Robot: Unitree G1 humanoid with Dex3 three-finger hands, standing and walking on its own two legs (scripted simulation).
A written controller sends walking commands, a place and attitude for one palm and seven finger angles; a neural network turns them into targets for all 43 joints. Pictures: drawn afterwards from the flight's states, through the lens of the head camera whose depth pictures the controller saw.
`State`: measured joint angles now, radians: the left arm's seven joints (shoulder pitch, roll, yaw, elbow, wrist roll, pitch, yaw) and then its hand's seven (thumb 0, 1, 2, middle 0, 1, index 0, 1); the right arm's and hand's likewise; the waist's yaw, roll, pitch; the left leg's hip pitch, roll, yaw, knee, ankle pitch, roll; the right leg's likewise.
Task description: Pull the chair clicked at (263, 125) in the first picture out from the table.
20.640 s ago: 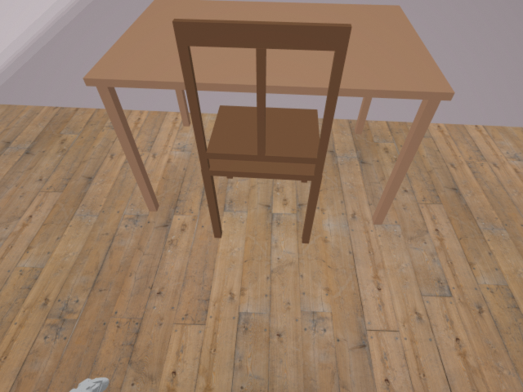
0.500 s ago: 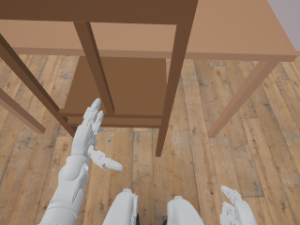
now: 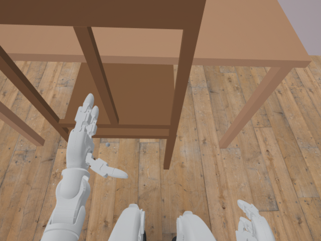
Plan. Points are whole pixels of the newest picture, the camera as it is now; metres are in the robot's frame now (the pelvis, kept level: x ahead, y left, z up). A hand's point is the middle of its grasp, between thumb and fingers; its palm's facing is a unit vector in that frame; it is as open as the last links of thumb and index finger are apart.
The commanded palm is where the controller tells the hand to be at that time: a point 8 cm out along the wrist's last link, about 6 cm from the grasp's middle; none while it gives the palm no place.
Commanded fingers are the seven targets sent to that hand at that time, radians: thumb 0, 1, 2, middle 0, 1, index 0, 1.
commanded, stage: aim the fingers beside a spindle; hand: left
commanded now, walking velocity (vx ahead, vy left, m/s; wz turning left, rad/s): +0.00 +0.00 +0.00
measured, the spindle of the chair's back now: (103, 87) +0.49 +0.17 +0.05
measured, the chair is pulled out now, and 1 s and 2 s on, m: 0.00 0.00 0.00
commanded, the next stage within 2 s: push the fingers through the gap in 0.06 s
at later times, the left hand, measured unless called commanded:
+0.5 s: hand (108, 134) +0.37 +0.15 +0.01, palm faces -0.03 -1.00 -0.06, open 16.9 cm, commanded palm +0.35 +0.19 +0.02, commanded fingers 0.00 -0.50 0.30 -0.06 -0.08 -0.06 -0.08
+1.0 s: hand (109, 117) +0.42 +0.15 +0.02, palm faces +0.02 -1.00 -0.04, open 16.9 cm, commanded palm +0.40 +0.19 +0.02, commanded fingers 0.00 -0.50 0.30 -0.06 -0.08 -0.06 -0.08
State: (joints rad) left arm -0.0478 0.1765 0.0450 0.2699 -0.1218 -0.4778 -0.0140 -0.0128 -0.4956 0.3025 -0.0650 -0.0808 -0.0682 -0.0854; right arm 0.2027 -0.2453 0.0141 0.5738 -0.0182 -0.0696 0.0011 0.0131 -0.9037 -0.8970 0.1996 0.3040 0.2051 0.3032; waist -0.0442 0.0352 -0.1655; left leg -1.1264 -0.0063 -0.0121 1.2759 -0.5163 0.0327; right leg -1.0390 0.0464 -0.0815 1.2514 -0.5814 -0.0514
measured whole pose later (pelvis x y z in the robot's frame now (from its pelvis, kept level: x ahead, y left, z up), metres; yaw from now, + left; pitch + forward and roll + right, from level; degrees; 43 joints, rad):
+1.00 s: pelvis +0.00 +0.01 -0.01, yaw -1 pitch +24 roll -3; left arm -0.44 0.24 0.17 0.67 -0.12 -0.44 -0.03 -0.01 -0.50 0.30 -0.06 -0.08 -0.06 -0.08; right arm 0.24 -0.25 0.02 0.62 -0.02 -0.02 0.02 0.01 -0.90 -0.90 0.20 0.30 0.21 0.30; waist -0.09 0.04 -0.17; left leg -1.20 0.00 -0.01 1.30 -0.51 0.05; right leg -1.11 0.05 -0.08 1.27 -0.57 -0.04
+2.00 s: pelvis +0.00 +0.01 -0.01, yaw -1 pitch +26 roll -4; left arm -0.60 0.27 0.24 0.88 -0.10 -0.49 -0.07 -0.01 -0.50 0.30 -0.08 -0.15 -0.09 -0.16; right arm 0.26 -0.25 0.01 0.63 -0.03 0.02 0.04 0.01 -0.90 -0.90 0.20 0.30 0.21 0.30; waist -0.12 0.04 -0.17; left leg -1.23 0.00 -0.01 1.30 -0.52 0.05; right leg -1.14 0.06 -0.08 1.26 -0.57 -0.04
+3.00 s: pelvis +0.02 +0.01 +0.00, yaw -2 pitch +25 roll -3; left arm -0.47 0.24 0.20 0.74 -0.12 -0.46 -0.01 0.02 0.69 0.76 -0.40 -1.42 -0.40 -1.45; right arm 0.28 -0.24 0.01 0.60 -0.03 0.05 0.07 0.01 -0.90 -0.90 0.20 0.30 0.20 0.30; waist -0.11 0.04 -0.18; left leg -1.17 0.01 0.01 1.26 -0.53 0.05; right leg -1.09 0.06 -0.05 1.22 -0.57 -0.03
